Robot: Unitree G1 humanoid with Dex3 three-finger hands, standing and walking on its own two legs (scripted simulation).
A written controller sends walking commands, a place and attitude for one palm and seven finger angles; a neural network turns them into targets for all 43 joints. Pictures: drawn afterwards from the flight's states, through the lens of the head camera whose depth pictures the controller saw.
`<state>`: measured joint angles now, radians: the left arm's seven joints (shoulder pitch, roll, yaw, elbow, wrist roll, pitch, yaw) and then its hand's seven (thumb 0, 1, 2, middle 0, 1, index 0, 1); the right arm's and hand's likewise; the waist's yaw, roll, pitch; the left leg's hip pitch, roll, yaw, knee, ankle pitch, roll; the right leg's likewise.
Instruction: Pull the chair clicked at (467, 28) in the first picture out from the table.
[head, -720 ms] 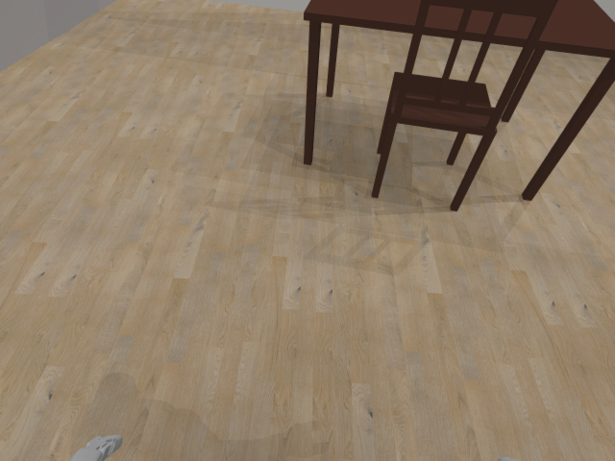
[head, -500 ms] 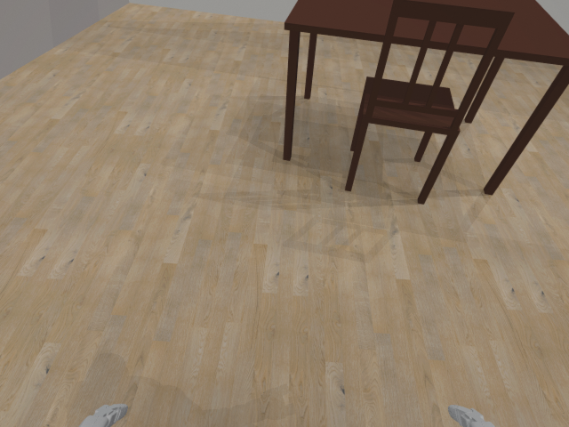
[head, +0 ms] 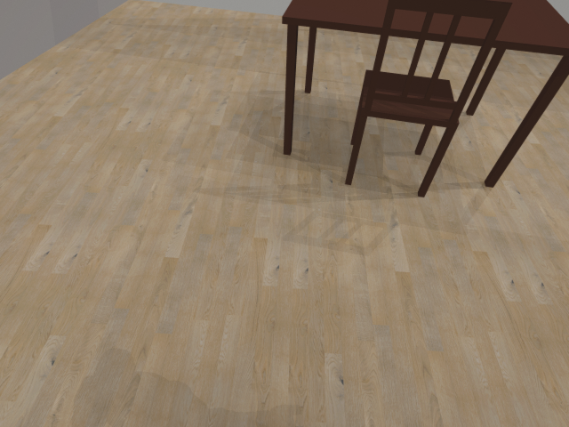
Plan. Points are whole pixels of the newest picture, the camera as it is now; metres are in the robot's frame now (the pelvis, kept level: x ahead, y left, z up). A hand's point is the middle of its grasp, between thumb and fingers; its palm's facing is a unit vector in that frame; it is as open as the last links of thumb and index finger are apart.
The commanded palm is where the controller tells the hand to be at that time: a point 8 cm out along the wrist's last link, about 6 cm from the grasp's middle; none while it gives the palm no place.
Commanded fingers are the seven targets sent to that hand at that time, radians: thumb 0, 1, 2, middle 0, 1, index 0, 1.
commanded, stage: stand and wait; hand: left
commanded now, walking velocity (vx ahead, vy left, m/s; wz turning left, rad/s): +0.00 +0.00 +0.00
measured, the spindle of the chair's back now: (416, 57) +1.39 -0.43 -0.09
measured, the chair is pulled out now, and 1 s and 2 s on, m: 0.00 0.00 0.00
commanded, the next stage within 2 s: look at it before walking up in 0.22 s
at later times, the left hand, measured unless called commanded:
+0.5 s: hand out of the picture +0.07 +0.24 -0.16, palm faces -0.03 -0.95 -0.32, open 7.4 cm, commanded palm none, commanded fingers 0.00 0.90 0.90 -0.20 -0.30 -0.20 -0.30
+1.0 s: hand out of the picture +0.07 +0.24 -0.15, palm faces -0.03 -0.94 -0.33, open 7.4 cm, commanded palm none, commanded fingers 0.00 0.90 0.90 -0.20 -0.30 -0.20 -0.30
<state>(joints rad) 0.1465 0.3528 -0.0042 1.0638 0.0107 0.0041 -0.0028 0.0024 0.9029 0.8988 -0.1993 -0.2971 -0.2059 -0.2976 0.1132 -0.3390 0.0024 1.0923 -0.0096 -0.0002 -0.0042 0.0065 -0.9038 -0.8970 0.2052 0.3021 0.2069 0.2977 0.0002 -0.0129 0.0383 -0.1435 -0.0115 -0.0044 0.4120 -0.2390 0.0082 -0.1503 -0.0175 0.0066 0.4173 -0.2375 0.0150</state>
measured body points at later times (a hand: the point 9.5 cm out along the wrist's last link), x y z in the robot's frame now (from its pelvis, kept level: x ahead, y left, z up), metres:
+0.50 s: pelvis -0.01 -0.01 +0.00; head +0.00 +0.00 +0.45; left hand +0.07 +0.29 -0.13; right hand +0.08 -0.30 -0.13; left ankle -0.01 +0.11 -0.74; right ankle -0.01 -0.13 -0.74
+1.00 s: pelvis +0.00 -0.01 +0.00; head +0.00 -0.01 +0.45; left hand +0.08 +0.29 -0.13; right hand +0.08 -0.31 -0.13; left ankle -0.01 +0.11 -0.74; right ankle -0.01 -0.13 -0.74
